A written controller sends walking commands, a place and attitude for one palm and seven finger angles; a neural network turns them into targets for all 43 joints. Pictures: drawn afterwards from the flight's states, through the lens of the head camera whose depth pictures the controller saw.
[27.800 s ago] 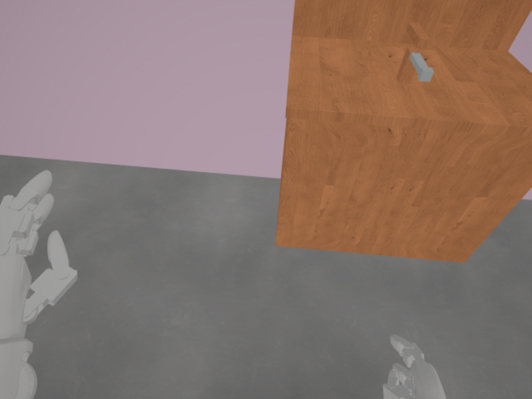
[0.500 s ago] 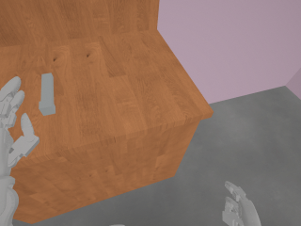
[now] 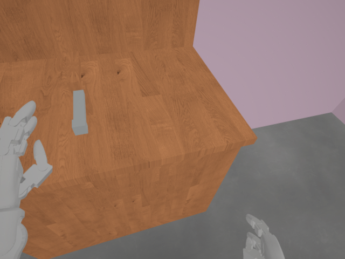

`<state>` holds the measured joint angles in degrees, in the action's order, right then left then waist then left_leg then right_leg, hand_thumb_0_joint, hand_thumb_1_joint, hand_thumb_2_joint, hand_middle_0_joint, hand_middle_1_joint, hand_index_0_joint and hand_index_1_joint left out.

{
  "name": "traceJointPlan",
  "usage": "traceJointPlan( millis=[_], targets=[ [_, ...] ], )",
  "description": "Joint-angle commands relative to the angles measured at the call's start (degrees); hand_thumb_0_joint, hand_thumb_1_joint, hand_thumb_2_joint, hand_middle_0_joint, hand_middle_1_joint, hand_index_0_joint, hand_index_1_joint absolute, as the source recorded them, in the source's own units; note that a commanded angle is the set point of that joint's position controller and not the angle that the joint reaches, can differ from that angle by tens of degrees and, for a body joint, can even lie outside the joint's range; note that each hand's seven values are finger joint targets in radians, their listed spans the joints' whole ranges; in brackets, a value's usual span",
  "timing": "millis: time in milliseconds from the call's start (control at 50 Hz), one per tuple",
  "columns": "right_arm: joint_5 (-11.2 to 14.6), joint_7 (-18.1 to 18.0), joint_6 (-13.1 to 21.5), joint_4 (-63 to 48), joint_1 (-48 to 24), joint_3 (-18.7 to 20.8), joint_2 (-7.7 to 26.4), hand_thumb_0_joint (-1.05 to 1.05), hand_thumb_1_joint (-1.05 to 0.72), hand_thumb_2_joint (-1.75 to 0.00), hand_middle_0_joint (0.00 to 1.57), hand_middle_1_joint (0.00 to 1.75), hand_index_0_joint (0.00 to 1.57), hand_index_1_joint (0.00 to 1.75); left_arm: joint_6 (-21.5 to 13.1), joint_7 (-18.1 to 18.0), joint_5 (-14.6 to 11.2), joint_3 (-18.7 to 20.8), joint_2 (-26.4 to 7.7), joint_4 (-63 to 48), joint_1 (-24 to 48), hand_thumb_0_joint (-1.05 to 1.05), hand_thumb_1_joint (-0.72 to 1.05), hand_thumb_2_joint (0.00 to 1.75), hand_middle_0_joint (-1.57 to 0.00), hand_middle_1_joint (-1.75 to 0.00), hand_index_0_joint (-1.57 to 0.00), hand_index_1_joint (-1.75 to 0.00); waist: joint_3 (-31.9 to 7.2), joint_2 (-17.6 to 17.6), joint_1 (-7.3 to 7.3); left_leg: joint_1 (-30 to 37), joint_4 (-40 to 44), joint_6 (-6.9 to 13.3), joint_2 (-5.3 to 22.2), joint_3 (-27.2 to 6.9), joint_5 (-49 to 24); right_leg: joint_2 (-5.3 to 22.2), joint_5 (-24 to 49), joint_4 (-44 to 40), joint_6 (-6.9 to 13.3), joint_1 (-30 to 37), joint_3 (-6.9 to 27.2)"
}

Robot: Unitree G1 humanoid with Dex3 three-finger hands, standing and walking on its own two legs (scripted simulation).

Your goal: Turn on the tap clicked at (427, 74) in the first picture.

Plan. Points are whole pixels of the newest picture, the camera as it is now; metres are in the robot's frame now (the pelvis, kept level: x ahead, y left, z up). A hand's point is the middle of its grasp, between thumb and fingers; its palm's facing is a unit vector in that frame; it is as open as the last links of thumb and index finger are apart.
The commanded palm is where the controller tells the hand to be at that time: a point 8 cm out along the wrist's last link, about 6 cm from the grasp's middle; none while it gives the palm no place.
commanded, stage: come to a stop and stand still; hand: left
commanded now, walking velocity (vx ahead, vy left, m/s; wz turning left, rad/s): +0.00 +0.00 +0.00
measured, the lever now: (80, 126) +0.36 +0.25 +0.10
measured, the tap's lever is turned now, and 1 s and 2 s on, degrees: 0 0 0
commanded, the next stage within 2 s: look again from close up in 0.62 s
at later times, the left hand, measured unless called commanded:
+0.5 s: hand (52, 156) +0.24 +0.24 +0.16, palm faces +0.39 -0.85 -0.35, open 7.4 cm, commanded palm +0.18 +0.27 +0.18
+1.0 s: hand (57, 160) +0.24 +0.23 +0.15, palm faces +0.39 -0.85 -0.35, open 7.4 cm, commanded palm +0.18 +0.26 +0.18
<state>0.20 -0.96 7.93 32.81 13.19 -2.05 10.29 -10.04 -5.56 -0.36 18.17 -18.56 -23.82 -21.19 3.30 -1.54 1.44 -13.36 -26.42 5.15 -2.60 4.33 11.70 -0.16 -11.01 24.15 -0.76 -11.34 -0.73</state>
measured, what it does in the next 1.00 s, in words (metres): stands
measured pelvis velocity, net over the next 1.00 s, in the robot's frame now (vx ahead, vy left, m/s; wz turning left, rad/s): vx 0.02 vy -0.02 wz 0.02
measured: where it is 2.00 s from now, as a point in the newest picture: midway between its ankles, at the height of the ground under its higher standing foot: outside the picture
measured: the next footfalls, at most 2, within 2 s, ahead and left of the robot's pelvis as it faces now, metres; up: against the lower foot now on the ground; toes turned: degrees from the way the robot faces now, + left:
none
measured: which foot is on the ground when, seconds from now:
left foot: down 0.00-1.00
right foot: down 0.00-1.00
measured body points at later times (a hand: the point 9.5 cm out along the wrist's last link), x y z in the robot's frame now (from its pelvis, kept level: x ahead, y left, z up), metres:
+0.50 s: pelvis +0.03 -0.01 +0.00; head +0.05 +0.01 +0.45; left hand +0.21 +0.28 +0.18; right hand +0.22 -0.23 -0.06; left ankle +0.03 +0.05 -0.74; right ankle +0.02 -0.13 -0.74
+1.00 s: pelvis +0.02 -0.02 +0.00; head +0.04 +0.00 +0.45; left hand +0.21 +0.28 +0.17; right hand +0.20 -0.24 -0.07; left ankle +0.03 +0.05 -0.74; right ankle +0.02 -0.13 -0.74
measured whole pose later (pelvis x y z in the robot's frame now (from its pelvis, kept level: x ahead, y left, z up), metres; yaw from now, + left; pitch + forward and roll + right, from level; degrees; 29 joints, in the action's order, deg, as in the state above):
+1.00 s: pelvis +0.02 -0.02 +0.00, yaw +1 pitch +0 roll -2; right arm 0.8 -2.0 5.1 32.9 12.2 -1.0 11.7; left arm -9.5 -6.6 -3.2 19.2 -20.1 -25.9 -25.1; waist 2.3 -0.3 1.1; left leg -12.4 -25.2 3.6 -1.4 2.6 12.6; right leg -1.5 -11.3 20.6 0.5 -9.0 -2.2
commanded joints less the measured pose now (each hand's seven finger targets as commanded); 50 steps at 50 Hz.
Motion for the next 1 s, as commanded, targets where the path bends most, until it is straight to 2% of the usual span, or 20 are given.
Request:
traceJointPlan(
  millis=[0,100,180,240,280,300,360,380,400,480,520,560,640,680,700,780,800,880,900,980],
  targets=[
    [-0.04,-0.90,3.57,-9.35,-5.97,3.52,7.95,0.00,-0.90,-0.90,0.20,0.30,0.20,0.30,-6.13,-1.78,-0.62,8.82,-12.03,-18.33,5.10,0.00,0.90,0.90,-0.20,-0.30,-0.20,-0.30,-7.91,7.79,0.23,-1.38,11.41,-4.36,9.24,-11.72,5.90,0.86,1.32,-1.45,2.06,6.15,0.94],
    [0.20,-0.50,2.77,-8.50,-4.40,3.92,8.33,0.00,-0.90,-0.90,0.20,0.30,0.20,0.30,-5.33,-1.29,-1.49,7.04,-9.29,-13.07,0.02,0.00,0.90,0.90,-0.20,-0.30,-0.20,-0.30,-10.87,5.93,-0.35,5.35,5.26,-6.75,8.04,-8.56,-15.72,1.77,9.83,-2.09,2.34,4.99,0.74],
    [0.72,-0.49,1.67,-8.80,-5.32,4.06,8.43,0.00,-0.90,-0.90,0.20,0.30,0.20,0.30,-4.38,-1.11,-1.57,6.54,-9.63,-13.05,0.56,0.00,0.90,0.90,-0.20,-0.30,-0.20,-0.30,-10.91,5.57,-0.49,7.60,4.20,-7.33,8.42,-8.36,-20.93,1.80,10.70,-1.90,2.11,3.66,0.52],
    [0.72,-0.60,0.85,-9.10,-5.44,4.14,8.70,0.00,-0.90,-0.90,0.20,0.30,0.20,0.30,-4.10,-1.13,-1.77,6.04,-9.75,-13.93,1.83,0.00,0.90,0.90,-0.20,-0.30,-0.20,-0.30,-10.27,4.74,-0.47,6.11,4.59,-6.92,8.39,-8.57,-18.79,1.97,9.98,-1.81,2.06,4.22,0.64],
    [0.91,-0.91,0.78,-9.61,-6.61,3.89,8.37,0.00,-0.90,-0.90,0.20,0.30,0.20,0.30,-4.06,-1.55,-1.80,7.65,-11.91,-17.06,2.91,0.00,0.90,0.90,-0.20,-0.30,-0.20,-0.30,-10.59,4.65,-0.34,6.22,4.44,-6.69,8.10,-8.52,-17.82,2.29,11.08,-1.75,2.22,4.79,1.04],
    [0.59,-1.01,0.54,-9.47,-6.47,3.75,8.32,0.00,-0.90,-0.90,0.20,0.30,0.20,0.30,-4.18,-1.55,-2.05,7.09,-10.98,-16.47,2.20,0.00,0.90,0.90,-0.20,-0.30,-0.20,-0.30,-10.74,5.14,-0.31,5.47,4.53,-6.33,8.05,-8.51,-16.88,2.45,10.80,-1.89,2.21,5.23,0.97],
    [0.73,-1.14,0.73,-9.91,-6.69,3.95,8.28,0.00,-0.90,-0.90,0.20,0.30,0.20,0.30,-4.44,-1.84,-2.24,7.64,-11.68,-18.36,2.43,0.00,0.90,0.90,-0.20,-0.30,-0.20,-0.30,-10.87,6.52,-0.11,4.59,4.58,-5.94,7.87,-8.59,-14.64,2.89,10.88,-1.91,2.49,6.27,1.82],
    [0.75,-1.32,0.81,-9.77,-7.23,3.77,8.19,0.00,-0.90,-0.90,0.20,0.30,0.20,0.30,-4.36,-2.08,-2.26,9.06,-13.09,-18.59,1.76,0.00,0.90,0.90,-0.20,-0.30,-0.20,-0.30,-11.02,6.72,-0.03,5.02,4.48,-5.96,7.74,-8.49,-14.78,2.88,11.05,-1.96,2.41,6.03,1.71],
    [0.56,-1.29,0.63,-9.61,-6.83,3.60,8.14,0.00,-0.90,-0.90,0.20,0.30,0.20,0.30,-4.37,-1.95,-2.48,7.44,-11.09,-17.25,1.41,0.00,0.90,0.90,-0.20,-0.30,-0.20,-0.30,-10.26,6.89,-0.17,4.09,5.09,-5.75,7.69,-8.67,-12.98,2.82,9.88,-2.30,2.41,5.92,1.66],
    [0.84,-1.42,0.66,-9.43,-6.77,3.88,8.18,0.00,-0.90,-0.90,0.20,0.30,0.20,0.30,-3.98,-2.11,-2.59,8.16,-11.16,-14.76,-0.45,0.00,0.90,0.90,-0.20,-0.30,-0.20,-0.30,-9.62,5.65,-0.25,3.55,5.23,-5.16,7.50,-8.44,-9.73,3.09,10.13,-3.49,2.38,5.87,2.52],
    [0.89,-1.31,0.47,-9.55,-6.28,4.03,8.39,0.00,-0.90,-0.90,0.20,0.30,0.20,0.30,-3.80,-1.88,-2.75,6.88,-10.04,-14.06,-0.12,0.00,0.90,0.90,-0.20,-0.30,-0.20,-0.30,-9.54,4.85,-0.41,3.09,5.26,-4.98,7.47,-8.56,-8.97,3.43,10.16,-3.76,2.46,6.08,3.00],
    [0.82,-1.41,0.31,-9.30,-6.33,4.07,8.55,0.00,-0.90,-0.90,0.20,0.30,0.20,0.30,-3.73,-1.87,-2.75,6.94,-10.15,-13.33,0.01,0.00,0.90,0.90,-0.20,-0.30,-0.20,-0.30,-9.20,3.63,-0.45,2.52,5.47,-4.67,7.46,-8.72,-7.95,3.53,10.03,-4.26,2.33,6.04,3.16],
    [0.74,-1.54,0.26,-9.30,-6.64,3.89,8.76,0.00,-0.90,-0.90,0.20,0.30,0.20,0.30,-3.54,-1.81,-2.72,6.04,-9.85,-13.45,0.86,0.00,0.90,0.90,-0.20,-0.30,-0.20,-0.30,-8.48,3.80,-0.41,2.23,6.20,-4.38,7.29,-8.85,-6.69,3.37,8.73,-4.56,2.20,5.50,3.04],
    [1.00,-1.75,0.42,-9.34,-7.59,3.79,8.45,0.00,-0.90,-0.90,0.20,0.30,0.20,0.30,-3.48,-2.07,-2.53,7.09,-11.43,-15.29,1.86,0.00,0.90,0.90,-0.20,-0.30,-0.20,-0.30,-8.27,4.88,-0.36,2.61,6.49,-4.38,7.16,-8.93,-5.34,3.50,7.74,-4.72,2.30,4.94,3.27],
    [0.67,-1.79,0.33,-9.17,-7.13,3.70,8.65,0.00,-0.90,-0.90,0.20,0.30,0.20,0.30,-3.60,-1.99,-2.67,6.13,-10.31,-14.58,1.87,0.00,0.90,0.90,-0.20,-0.30,-0.20,-0.30,-8.02,4.56,-0.41,1.93,6.95,-4.14,7.11,-9.01,-3.86,3.32,6.52,-4.89,2.20,5.04,3.03],
    [0.83,-1.91,0.49,-9.26,-7.40,3.77,8.36,0.00,-0.90,-0.90,0.20,0.30,0.20,0.30,-3.49,-2.31,-2.61,8.23,-12.27,-14.60,0.99,0.00,0.90,0.90,-0.20,-0.30,-0.20,-0.30,-7.66,4.26,-0.17,1.37,7.12,-3.93,7.01,-9.19,-1.93,3.50,5.76,-5.51,2.23,5.28,3.54],
    [0.57,-1.87,0.32,-9.17,-7.01,3.68,8.40,0.00,-0.90,-0.90,0.20,0.30,0.20,0.30,-3.47,-2.17,-2.72,6.97,-10.65,-13.34,0.42,0.00,0.90,0.90,-0.20,-0.30,-0.20,-0.30,-7.49,3.45,-0.31,0.93,7.28,-3.72,6.93,-9.14,-0.88,3.47,4.79,-5.83,2.17,5.20,3.48],
    [0.86,-1.86,0.47,-9.19,-7.31,3.92,8.34,0.00,-0.90,-0.90,0.20,0.30,0.20,0.30,-3.28,-2.26,-2.84,7.84,-11.35,-14.01,-0.39,0.00,0.90,0.90,-0.20,-0.30,-0.20,-0.30,-8.55,4.10,-0.32,2.37,6.16,-3.78,6.88,-8.74,-3.16,3.94,6.74,-5.95,2.33,5.13,4.16],
    [0.60,-1.80,0.30,-8.94,-6.78,3.81,8.56,0.00,-0.90,-0.90,0.20,0.30,0.20,0.30,-3.32,-2.12,-2.89,6.54,-10.03,-13.54,-0.30,0.00,0.90,0.90,-0.20,-0.30,-0.20,-0.30,-8.39,4.01,-0.49,1.93,6.48,-3.76,6.83,-8.93,-3.29,3.68,6.51,-5.78,2.28,5.28,3.68],
    [0.93,-1.86,0.42,-9.02,-7.24,3.91,8.36,0.00,-0.90,-0.90,0.20,0.30,0.20,0.30,-3.04,-2.34,-2.76,7.62,-11.35,-14.44,-0.45,0.00,0.90,0.90,-0.20,-0.30,-0.20,-0.30,-9.14,4.40,-0.35,3.06,6.09,-3.80,7.19,-8.95,-5.39,3.79,8.25,-5.27,2.20,5.40,3.77]
  ],
)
